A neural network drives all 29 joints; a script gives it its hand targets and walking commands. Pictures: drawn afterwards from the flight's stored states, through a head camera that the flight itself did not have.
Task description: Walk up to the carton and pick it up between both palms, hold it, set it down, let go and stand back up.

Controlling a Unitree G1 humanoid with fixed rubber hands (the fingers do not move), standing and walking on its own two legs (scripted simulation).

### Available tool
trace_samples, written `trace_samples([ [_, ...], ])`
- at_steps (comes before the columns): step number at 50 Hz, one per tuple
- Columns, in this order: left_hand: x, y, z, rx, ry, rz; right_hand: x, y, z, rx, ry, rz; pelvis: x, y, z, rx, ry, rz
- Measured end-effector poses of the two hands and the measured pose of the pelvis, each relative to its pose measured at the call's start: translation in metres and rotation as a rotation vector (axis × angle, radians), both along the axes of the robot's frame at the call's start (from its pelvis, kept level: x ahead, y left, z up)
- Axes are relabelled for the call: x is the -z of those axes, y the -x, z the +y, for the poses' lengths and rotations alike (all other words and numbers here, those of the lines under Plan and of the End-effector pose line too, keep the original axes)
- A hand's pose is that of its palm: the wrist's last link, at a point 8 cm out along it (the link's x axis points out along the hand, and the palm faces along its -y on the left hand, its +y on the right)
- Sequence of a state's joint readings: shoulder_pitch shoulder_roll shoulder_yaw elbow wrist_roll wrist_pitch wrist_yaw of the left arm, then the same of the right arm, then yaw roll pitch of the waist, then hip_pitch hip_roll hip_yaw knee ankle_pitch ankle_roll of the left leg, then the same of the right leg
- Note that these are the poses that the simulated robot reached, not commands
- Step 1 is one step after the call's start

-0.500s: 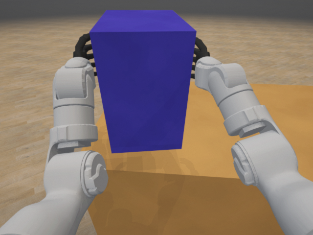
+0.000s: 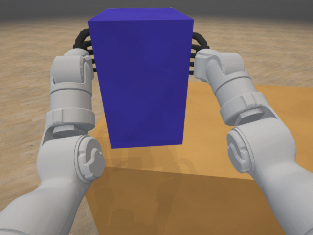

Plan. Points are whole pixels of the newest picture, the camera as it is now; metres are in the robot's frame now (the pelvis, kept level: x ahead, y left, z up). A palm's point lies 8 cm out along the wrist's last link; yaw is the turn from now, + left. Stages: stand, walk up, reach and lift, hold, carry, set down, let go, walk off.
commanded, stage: hold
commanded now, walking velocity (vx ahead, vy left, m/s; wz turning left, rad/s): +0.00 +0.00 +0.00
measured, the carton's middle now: (143, 74) +0.42 +0.01 +0.28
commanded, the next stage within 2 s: set down in 0.56 s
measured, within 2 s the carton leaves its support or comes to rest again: neither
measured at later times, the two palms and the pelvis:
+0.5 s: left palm (88, 66) +0.40 +0.14 +0.32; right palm (200, 69) +0.39 -0.13 +0.30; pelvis +0.01 +0.01 +0.00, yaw -1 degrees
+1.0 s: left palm (82, 48) +0.42 +0.15 +0.35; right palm (195, 60) +0.40 -0.12 +0.32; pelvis +0.01 +0.01 +0.00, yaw -1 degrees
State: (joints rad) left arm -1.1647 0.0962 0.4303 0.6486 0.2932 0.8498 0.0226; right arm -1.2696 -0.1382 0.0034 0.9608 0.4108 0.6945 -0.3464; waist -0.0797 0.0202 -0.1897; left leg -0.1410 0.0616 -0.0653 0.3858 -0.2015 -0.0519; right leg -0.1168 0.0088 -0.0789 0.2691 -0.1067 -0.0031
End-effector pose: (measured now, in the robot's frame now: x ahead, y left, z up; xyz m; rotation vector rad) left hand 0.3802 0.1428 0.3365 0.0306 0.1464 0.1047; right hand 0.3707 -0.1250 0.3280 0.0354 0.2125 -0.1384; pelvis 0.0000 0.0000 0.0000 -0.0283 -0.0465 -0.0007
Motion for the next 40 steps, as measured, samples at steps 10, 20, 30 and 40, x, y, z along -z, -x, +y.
trace_samples([
  [10, 0.008, -0.018, -0.01, 0.018, -0.025, 0.006, 0.022, -0.012, -0.009, 0.007, 0.001, 0.009, -0.001, -0.007, 0.0, 0.002, 0.001, 0.014],
  [20, 0.018, -0.02, -0.008, 0.013, -0.014, 0.002, 0.026, -0.016, -0.008, 0.009, -0.004, 0.005, 0.0, -0.013, 0.004, 0.01, 0.005, 0.0],
  [30, 0.02, -0.016, -0.002, 0.007, -0.001, -0.004, 0.022, -0.013, -0.002, 0.005, 0.011, 0.0, 0.0, -0.014, 0.008, 0.012, 0.007, -0.004],
  [40, 0.011, -0.012, -0.003, 0.027, -0.003, -0.027, 0.015, -0.004, -0.002, 0.028, -0.001, -0.023, 0.001, -0.009, 0.012, 0.006, 0.003, -0.007],
])
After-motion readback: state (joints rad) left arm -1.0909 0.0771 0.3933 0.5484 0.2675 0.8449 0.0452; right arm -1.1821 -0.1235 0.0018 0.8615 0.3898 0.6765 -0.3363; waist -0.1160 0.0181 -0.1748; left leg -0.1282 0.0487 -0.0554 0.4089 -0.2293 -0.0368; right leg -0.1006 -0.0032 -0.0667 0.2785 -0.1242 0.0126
